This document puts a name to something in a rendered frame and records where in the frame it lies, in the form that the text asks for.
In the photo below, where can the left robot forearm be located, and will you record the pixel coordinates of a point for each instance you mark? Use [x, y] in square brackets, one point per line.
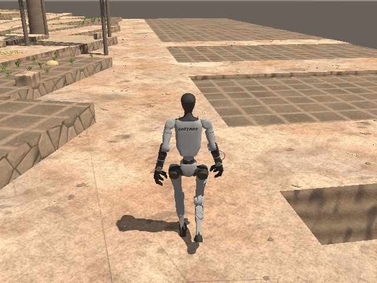
[160, 160]

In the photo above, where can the left robot foot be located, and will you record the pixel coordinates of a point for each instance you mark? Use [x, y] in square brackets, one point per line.
[183, 231]

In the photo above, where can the right robot forearm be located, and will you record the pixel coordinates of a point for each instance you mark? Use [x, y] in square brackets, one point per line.
[216, 156]

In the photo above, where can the robot right hand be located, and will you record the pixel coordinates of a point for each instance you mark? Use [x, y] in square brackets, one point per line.
[217, 168]

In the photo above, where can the robot left upper arm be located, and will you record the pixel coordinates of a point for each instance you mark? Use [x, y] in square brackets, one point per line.
[170, 124]

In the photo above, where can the robot right upper arm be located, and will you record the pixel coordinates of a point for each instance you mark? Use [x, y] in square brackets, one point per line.
[206, 124]

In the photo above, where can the robot right thigh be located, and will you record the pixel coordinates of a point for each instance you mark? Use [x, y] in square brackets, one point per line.
[201, 179]

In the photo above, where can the robot left hand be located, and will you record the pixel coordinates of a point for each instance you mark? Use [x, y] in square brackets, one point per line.
[157, 176]

